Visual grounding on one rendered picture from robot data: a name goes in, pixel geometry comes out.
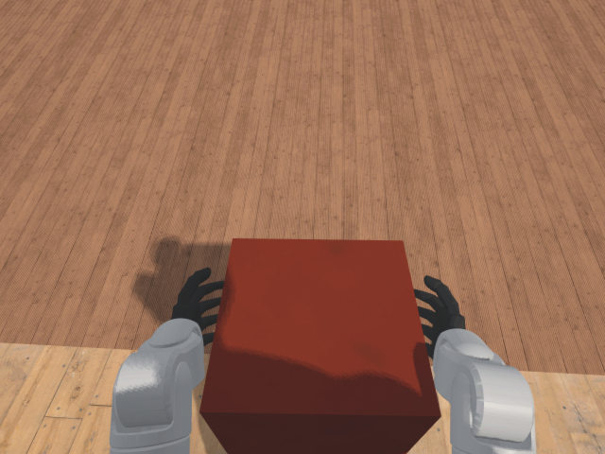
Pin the right robot hand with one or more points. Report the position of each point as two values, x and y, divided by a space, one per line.
447 314

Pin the robot left forearm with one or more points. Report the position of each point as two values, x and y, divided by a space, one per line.
152 392

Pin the carton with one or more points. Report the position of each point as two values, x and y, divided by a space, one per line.
318 349

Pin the left robot hand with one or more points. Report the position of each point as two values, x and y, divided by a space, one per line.
189 307

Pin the robot right forearm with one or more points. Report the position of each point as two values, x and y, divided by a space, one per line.
491 403

